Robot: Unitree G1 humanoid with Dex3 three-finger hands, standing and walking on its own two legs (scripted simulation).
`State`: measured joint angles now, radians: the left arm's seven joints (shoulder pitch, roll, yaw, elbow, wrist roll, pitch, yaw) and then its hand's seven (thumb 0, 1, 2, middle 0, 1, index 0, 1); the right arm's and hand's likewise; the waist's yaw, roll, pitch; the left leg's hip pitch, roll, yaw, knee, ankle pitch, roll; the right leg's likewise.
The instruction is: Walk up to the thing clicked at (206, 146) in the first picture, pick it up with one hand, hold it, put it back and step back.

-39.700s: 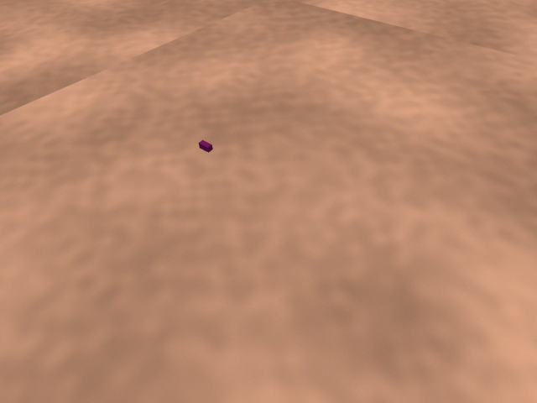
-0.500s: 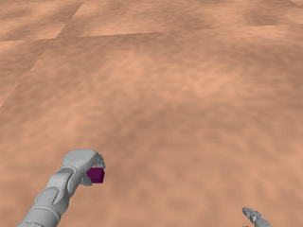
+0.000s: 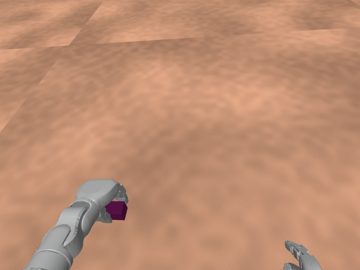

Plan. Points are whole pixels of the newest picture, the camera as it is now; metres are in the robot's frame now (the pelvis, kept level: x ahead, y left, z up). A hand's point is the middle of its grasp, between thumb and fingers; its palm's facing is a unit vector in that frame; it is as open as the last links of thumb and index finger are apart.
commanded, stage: hold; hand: left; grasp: from above
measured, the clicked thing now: (110, 210) +0.30 +0.21 -0.07
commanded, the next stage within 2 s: crouch in 0.28 s
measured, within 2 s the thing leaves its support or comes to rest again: neither
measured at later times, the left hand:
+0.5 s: hand (104, 205) +0.30 +0.22 -0.04, palm faces -0.47 -0.03 -0.88, open 6.5 cm
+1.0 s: hand (120, 219) +0.34 +0.24 -0.22, palm faces -0.42 +0.09 -0.90, open 6.4 cm
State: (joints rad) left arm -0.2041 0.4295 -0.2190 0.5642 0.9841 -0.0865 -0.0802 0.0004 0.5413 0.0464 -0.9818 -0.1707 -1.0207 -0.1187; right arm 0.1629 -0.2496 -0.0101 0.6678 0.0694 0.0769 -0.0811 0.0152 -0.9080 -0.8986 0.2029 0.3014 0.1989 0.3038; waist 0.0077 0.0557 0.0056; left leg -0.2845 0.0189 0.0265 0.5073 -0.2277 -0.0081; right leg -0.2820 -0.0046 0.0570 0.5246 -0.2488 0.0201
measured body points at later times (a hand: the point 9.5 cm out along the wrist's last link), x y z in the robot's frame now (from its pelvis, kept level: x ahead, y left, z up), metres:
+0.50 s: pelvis +0.01 +0.00 +0.00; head +0.03 -0.02 +0.45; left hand +0.32 +0.22 +0.01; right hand +0.16 -0.25 -0.12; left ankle +0.03 +0.13 -0.74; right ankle +0.02 -0.13 -0.74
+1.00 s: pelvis -0.03 +0.00 -0.12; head +0.09 +0.02 +0.32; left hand +0.36 +0.23 -0.17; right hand +0.07 -0.29 -0.24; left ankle +0.02 +0.13 -0.74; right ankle +0.02 -0.13 -0.74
